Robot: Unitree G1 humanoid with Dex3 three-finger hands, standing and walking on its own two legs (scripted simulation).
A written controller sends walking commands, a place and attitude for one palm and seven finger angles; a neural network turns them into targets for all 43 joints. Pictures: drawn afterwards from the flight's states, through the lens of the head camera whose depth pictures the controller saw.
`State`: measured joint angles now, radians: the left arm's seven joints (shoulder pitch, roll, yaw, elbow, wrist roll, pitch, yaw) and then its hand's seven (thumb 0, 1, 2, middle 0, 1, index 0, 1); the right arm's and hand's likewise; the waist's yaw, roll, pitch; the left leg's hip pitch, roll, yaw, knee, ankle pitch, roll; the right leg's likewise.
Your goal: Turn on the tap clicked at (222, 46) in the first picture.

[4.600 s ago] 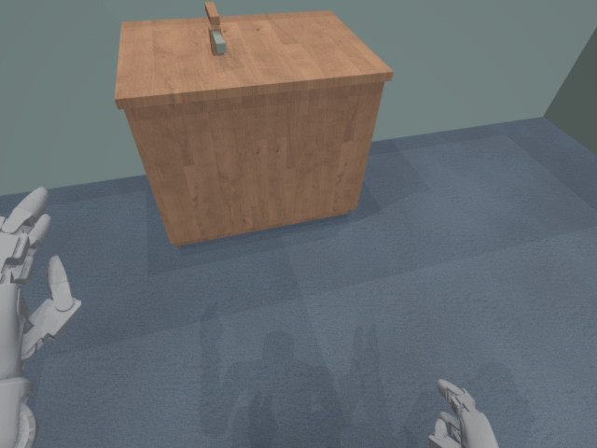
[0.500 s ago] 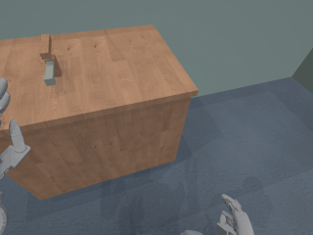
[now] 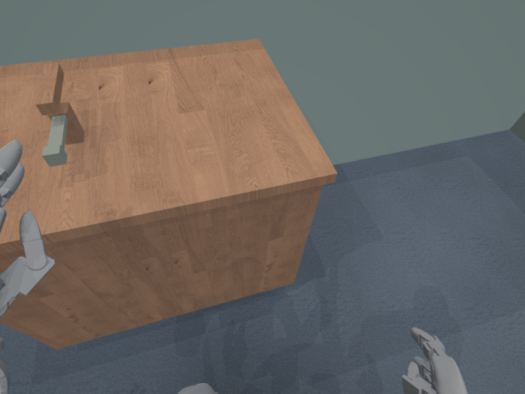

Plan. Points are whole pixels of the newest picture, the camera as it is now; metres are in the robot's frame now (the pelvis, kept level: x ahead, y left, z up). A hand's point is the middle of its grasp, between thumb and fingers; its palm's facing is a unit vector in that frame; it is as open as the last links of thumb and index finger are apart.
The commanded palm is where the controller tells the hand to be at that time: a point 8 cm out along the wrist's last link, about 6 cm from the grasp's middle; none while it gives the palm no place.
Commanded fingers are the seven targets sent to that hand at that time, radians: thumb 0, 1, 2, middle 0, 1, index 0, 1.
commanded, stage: take the last steps up to it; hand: left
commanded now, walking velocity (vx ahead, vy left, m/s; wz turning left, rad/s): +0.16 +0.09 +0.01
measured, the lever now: (55, 155) +0.48 +0.40 +0.04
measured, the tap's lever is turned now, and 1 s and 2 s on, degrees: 0 0 0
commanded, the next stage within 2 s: come to a stop and stand still in 0.02 s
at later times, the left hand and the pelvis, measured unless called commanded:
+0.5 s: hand (82, 230) +0.25 +0.21 +0.18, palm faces +0.40 -0.80 -0.46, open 7.4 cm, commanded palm +0.20 +0.26 +0.18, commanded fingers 0.00 0.90 0.90 -0.20 -0.30 -0.20 -0.30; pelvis +0.04 -0.02 +0.00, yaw +0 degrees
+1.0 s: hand (3, 321) +0.16 +0.24 +0.18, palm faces +0.50 -0.78 -0.38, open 7.4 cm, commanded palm +0.12 +0.27 +0.18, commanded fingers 0.00 0.90 0.90 -0.20 -0.30 -0.20 -0.30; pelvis -0.03 -0.02 +0.00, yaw +3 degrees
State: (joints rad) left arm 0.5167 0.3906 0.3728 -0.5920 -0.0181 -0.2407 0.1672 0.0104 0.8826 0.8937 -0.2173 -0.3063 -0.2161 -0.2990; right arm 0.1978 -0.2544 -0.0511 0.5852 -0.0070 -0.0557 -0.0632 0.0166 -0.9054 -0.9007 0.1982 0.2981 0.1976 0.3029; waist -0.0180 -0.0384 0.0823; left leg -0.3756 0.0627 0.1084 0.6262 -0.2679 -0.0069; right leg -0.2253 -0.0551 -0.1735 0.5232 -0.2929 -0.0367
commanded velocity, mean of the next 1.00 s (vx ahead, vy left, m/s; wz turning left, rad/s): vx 0.02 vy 0.02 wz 0.00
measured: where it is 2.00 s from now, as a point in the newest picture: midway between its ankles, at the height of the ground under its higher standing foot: outside the picture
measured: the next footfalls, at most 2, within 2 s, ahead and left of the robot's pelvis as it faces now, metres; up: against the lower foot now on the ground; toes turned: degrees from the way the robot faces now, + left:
left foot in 0.04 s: +0.10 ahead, +0.12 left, +0.00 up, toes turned +7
right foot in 0.38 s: +0.12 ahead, -0.10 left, +0.00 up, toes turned -5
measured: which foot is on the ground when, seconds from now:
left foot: up 0.00-0.02, down 0.04-0.44, up 0.46-0.82, down 0.84-1.00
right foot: down 0.00-0.06, up 0.08-0.36, down 0.38-0.88, up 0.90-1.00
